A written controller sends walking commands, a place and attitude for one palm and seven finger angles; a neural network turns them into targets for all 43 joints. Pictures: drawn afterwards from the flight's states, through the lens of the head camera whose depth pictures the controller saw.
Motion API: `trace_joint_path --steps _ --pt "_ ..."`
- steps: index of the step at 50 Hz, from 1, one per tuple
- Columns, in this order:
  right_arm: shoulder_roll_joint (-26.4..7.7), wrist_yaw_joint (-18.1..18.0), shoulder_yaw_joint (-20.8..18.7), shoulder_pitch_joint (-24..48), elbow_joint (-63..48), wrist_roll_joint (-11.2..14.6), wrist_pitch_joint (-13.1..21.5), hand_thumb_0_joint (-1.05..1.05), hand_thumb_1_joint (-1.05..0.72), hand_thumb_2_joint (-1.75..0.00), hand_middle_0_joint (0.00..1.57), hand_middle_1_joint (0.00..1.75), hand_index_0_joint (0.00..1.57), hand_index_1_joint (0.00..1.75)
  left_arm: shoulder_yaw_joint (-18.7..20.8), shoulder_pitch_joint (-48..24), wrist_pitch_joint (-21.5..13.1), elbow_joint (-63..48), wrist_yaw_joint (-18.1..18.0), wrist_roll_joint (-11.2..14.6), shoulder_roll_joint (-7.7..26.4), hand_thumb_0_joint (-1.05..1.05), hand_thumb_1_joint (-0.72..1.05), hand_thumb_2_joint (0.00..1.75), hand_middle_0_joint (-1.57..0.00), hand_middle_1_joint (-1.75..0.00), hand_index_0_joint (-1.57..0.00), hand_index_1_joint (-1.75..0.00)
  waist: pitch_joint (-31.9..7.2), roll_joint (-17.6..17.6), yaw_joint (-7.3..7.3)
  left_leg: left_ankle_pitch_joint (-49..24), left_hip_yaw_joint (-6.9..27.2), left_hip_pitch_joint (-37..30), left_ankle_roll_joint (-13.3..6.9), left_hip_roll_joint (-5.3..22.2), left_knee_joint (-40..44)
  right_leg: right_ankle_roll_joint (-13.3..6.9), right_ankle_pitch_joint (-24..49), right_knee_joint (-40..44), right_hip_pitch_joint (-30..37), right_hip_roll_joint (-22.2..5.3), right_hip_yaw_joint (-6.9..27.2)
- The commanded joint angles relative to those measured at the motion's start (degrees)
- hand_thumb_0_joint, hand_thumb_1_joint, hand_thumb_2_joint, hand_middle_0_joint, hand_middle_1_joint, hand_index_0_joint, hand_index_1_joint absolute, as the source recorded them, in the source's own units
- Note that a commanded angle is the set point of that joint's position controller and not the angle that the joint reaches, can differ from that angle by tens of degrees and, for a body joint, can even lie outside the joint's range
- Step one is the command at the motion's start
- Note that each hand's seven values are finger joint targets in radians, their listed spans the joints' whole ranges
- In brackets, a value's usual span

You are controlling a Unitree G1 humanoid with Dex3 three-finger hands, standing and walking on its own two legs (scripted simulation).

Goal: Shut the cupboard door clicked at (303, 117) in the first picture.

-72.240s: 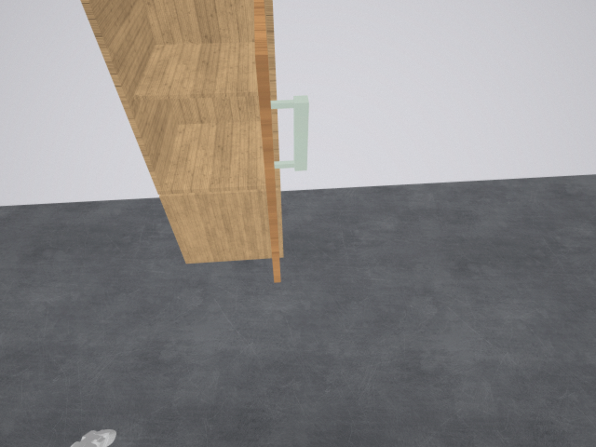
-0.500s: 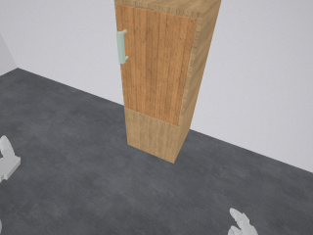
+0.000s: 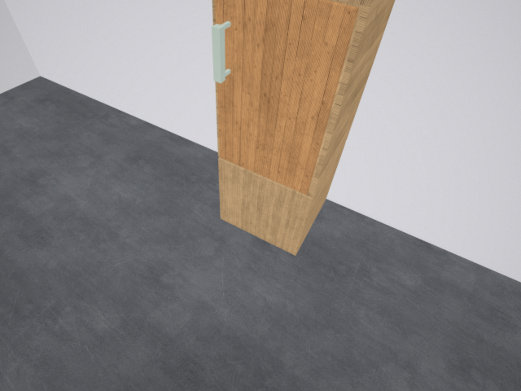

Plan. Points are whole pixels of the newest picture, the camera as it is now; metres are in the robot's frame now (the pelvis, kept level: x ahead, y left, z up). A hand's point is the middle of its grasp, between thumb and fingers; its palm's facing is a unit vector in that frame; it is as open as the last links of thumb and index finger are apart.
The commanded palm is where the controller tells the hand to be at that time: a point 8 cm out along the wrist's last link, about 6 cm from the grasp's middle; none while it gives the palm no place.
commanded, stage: let the arm hang, fingers relaxed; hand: left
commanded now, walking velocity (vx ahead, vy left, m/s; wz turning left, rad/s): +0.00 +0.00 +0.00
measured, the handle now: (223, 52) +0.91 +0.16 +0.08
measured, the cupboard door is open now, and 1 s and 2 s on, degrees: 0 0 0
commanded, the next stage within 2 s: look to check the result in 0.76 s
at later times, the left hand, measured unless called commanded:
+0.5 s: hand out of the picture -0.03 +0.19 -0.17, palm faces +0.00 -0.99 -0.16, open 7.4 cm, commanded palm none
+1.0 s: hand out of the picture -0.03 +0.20 -0.17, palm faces -0.02 -0.98 -0.18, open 7.4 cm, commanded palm none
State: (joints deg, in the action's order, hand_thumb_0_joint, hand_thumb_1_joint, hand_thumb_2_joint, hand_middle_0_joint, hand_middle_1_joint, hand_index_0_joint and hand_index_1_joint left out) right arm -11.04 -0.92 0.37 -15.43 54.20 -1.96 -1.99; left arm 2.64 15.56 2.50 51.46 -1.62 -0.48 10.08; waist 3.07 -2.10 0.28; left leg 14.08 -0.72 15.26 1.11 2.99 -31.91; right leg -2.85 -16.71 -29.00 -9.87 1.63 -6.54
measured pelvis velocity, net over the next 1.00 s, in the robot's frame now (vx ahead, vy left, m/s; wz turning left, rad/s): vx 0.00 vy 0.04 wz -0.06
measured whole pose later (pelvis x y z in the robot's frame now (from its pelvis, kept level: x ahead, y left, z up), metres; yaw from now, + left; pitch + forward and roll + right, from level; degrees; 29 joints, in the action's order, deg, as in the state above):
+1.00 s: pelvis +0.00 +0.04 +0.01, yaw -3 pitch -2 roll +0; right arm -7.1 -1.7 -0.3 -20.0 64.4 -0.9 -0.5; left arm 0.3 20.5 0.0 65.9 -2.0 -0.9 7.1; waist 1.1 0.7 0.5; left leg 10.4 -5.9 11.9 -2.4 0.2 -23.8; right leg 0.6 -12.7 -23.6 -9.2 -1.2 -1.7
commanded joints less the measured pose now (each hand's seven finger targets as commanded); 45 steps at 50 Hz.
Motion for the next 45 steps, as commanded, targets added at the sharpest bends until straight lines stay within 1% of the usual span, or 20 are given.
trace_joint_path --steps 1,4,8,9,12,14,16,19,20,21,23,24,27,30,33,35,37,40,43,45 --pt "-4.9 -1.3 -1.2 -0.2 -0.2 0.4 1.6 0.00 -0.90 -0.90 0.20 0.30 0.20 0.30 0.0 2.5 -2.5 2.9 0.7 0.0 6.1 0.00 0.90 0.90 -0.20 -0.30 -0.20 -0.30 -3.2 12.0 -0.17 -3.7 3.5 -2.1 -2.5 3.3 10.2 -0.7 5.1 11.5 0.8 -7.1 9.2" --pt "-4.8 -1.4 -1.4 -2.4 2.2 0.7 1.6 0.00 -0.90 -0.90 0.20 0.30 0.20 0.30 -0.8 3.3 -2.7 6.8 0.7 0.0 5.5 0.00 0.90 0.90 -0.20 -0.30 -0.20 -0.30 -1.6 6.5 0.19 -3.2 3.5 -3.2 -2.7 4.0 11.8 -0.4 4.4 12.6 -0.5 -7.0 8.7" --pt "-4.7 -1.4 -1.3 -4.1 4.8 1.1 1.7 0.00 -0.90 -0.90 0.20 0.30 0.20 0.30 -1.5 5.3 -2.8 10.6 0.4 0.0 4.9 0.00 0.90 0.90 -0.20 -0.30 -0.20 -0.30 0.3 3.3 0.08 -1.7 3.5 -3.9 -2.9 3.9 13.4 -0.1 3.4 13.0 -1.9 -6.8 8.7" --pt "-4.0 -1.5 -1.2 -4.6 5.5 1.1 1.7 0.00 -0.90 -0.90 0.20 0.30 0.20 0.30 -1.6 5.9 -2.8 11.4 0.4 0.0 4.6 0.00 0.90 0.90 -0.20 -0.30 -0.20 -0.30 -0.2 2.7 0.17 -2.0 3.2 -4.2 -3.0 4.0 13.6 0.0 3.8 13.0 -1.6 -7.0 8.7" --pt "-3.4 -1.6 -1.1 -5.8 7.0 1.2 1.8 0.00 -0.90 -0.90 0.20 0.30 0.20 0.30 -1.9 7.2 -2.9 13.1 0.1 0.0 3.5 0.00 0.90 0.90 -0.20 -0.30 -0.20 -0.30 0.4 0.4 0.21 -2.6 2.9 -4.7 -3.1 3.9 14.0 0.3 4.1 12.6 -2.0 -7.0 8.8" --pt "-2.9 -1.5 -1.0 -6.2 7.8 1.2 1.9 0.00 -0.90 -0.90 0.20 0.30 0.20 0.30 -1.9 7.8 -2.8 13.7 -0.1 0.0 3.3 0.00 0.90 0.90 -0.20 -0.30 -0.20 -0.30 1.0 1.6 0.17 -1.5 2.8 -4.4 -3.2 3.9 14.6 0.4 3.2 12.3 -2.5 -7.0 8.5" --pt "-2.3 -1.5 -0.9 -6.5 8.5 1.1 1.8 0.00 -0.90 -0.90 0.20 0.30 0.20 0.30 -2.0 8.6 -2.8 14.3 -0.3 -0.1 2.6 0.00 0.90 0.90 -0.20 -0.30 -0.20 -0.30 2.1 0.9 0.06 -0.5 2.8 -3.9 -3.3 3.7 15.1 0.4 2.7 12.1 -3.2 -6.9 8.7" --pt "-1.6 -1.5 -0.9 -7.2 9.1 1.2 1.9 0.00 -0.90 -0.90 0.20 0.30 0.20 0.30 -1.9 9.3 -2.7 14.7 -0.5 -0.2 2.1 0.00 0.90 0.90 -0.20 -0.30 -0.20 -0.30 3.0 1.4 0.10 0.8 3.1 -3.3 -3.4 3.6 15.6 0.6 2.2 11.5 -3.9 -6.8 8.7" --pt "-1.4 -1.5 -0.9 -7.4 9.3 1.1 1.9 0.00 -0.90 -0.90 0.20 0.30 0.20 0.30 -2.0 9.4 -2.7 14.7 -0.5 -0.2 1.9 0.00 0.90 0.90 -0.20 -0.30 -0.20 -0.30 3.4 2.3 0.01 1.1 2.9 -2.9 -3.4 3.6 15.9 0.6 2.5 11.2 -4.0 -6.8 8.5" --pt "-1.2 -1.5 -0.9 -7.7 9.3 1.1 1.9 0.00 -0.90 -0.90 0.20 0.30 0.20 0.30 -1.9 9.5 -2.7 14.7 -0.5 -0.2 1.8 0.00 0.90 0.90 -0.20 -0.30 -0.20 -0.30 3.7 1.9 0.03 1.9 3.2 -2.5 -3.4 3.5 16.2 0.7 2.3 11.0 -4.0 -6.7 8.7" --pt "-1.5 -1.5 -1.1 -7.8 9.4 1.2 1.8 0.00 -0.90 -0.90 0.20 0.30 0.20 0.30 -1.8 10.1 -2.6 14.6 -0.6 -0.4 1.7 0.00 0.90 0.90 -0.20 -0.30 -0.20 -0.30 4.9 3.0 -0.19 4.0 3.5 -1.6 -3.4 3.5 16.8 0.8 1.4 10.6 -5.0 -6.4 8.5" --pt "-0.8 -1.5 -1.1 -7.9 9.4 1.0 1.8 0.00 -0.90 -0.90 0.20 0.30 0.20 0.30 -1.7 10.0 -2.5 14.6 -0.6 -0.4 1.4 0.00 0.90 0.90 -0.20 -0.30 -0.20 -0.30 5.0 3.2 -0.11 4.8 3.7 -1.0 -3.5 3.6 17.1 0.8 1.4 10.4 -4.8 -6.4 8.3" --pt "-0.8 -1.5 -1.2 -8.4 9.3 0.9 1.8 0.00 -0.90 -0.90 0.20 0.30 0.20 0.30 -1.6 10.3 -2.5 14.3 -0.6 -0.5 1.0 0.00 0.90 0.90 -0.20 -0.30 -0.20 -0.30 5.4 3.1 -0.13 6.9 4.0 0.1 -3.5 3.5 17.7 0.9 1.0 10.0 -5.1 -6.2 8.4" --pt "-0.5 -1.4 -1.3 -8.8 9.2 1.0 2.1 0.00 -0.90 -0.90 0.20 0.30 0.20 0.30 -1.5 10.2 -2.7 14.0 -0.7 -0.5 0.8 0.00 0.90 0.90 -0.20 -0.30 -0.20 -0.30 3.9 3.3 -0.05 5.3 3.7 -0.5 -3.6 3.4 17.2 0.8 2.4 9.8 -4.4 -6.4 8.4" --pt "-0.8 -1.4 -1.4 -8.8 8.9 1.1 2.1 0.00 -0.90 -0.90 0.20 0.30 0.20 0.30 -1.4 10.3 -2.9 13.9 -0.7 -0.5 1.0 0.00 0.90 0.90 -0.20 -0.30 -0.20 -0.30 3.9 2.3 -0.09 3.6 3.3 -1.2 -3.4 3.1 16.2 0.8 2.4 10.1 -5.0 -6.5 8.6" --pt "-0.3 -1.4 -1.3 -9.1 9.1 1.0 2.0 0.00 -0.90 -0.90 0.20 0.30 0.20 0.30 -1.5 9.9 -2.9 13.8 -0.7 -0.4 0.8 0.00 0.90 0.90 -0.20 -0.30 -0.20 -0.30 4.3 2.2 0.14 3.5 3.1 -1.0 -3.5 3.0 16.0 0.7 2.1 10.3 -5.1 -6.7 8.7" --pt "-0.4 -1.4 -1.3 -9.1 9.2 1.0 2.0 0.00 -0.90 -0.90 0.20 0.30 0.20 0.30 -1.5 9.7 -3.0 13.7 -0.7 -0.4 0.9 0.00 0.90 0.90 -0.20 -0.30 -0.20 -0.30 4.2 3.2 0.21 2.9 3.0 -1.2 -3.4 2.9 15.8 0.7 2.5 10.4 -5.1 -6.7 8.9" --pt "-0.5 -1.4 -1.3 -9.2 9.1 1.0 2.1 0.00 -0.90 -0.90 0.20 0.30 0.20 0.30 -1.5 9.7 -3.0 13.7 -0.7 -0.3 0.9 0.00 0.90 0.90 -0.20 -0.30 -0.20 -0.30 3.4 3.1 0.30 2.4 3.0 -1.9 -3.4 3.0 15.7 0.7 2.7 10.3 -4.9 -6.7 8.9" --pt "-1.1 -1.4 -1.4 -9.0 8.9 1.2 2.0 0.00 -0.90 -0.90 0.20 0.30 0.20 0.30 -1.5 9.6 -3.0 13.6 -0.7 -0.3 1.4 0.00 0.90 0.90 -0.20 -0.30 -0.20 -0.30 3.7 2.7 0.31 1.9 2.9 -2.4 -3.3 3.1 15.4 0.7 2.7 10.4 -5.3 -6.6 8.8" --pt "-0.7 -1.3 -1.3 -9.1 9.1 1.1 2.0 0.00 -0.90 -0.90 0.20 0.30 0.20 0.30 -1.6 9.4 -3.0 13.7 -0.7 -0.3 1.2 0.00 0.90 0.90 -0.20 -0.30 -0.20 -0.30 3.8 2.2 0.35 1.9 2.8 -2.2 -3.4 3.1 15.4 0.7 2.6 10.6 -5.1 -6.8 8.9"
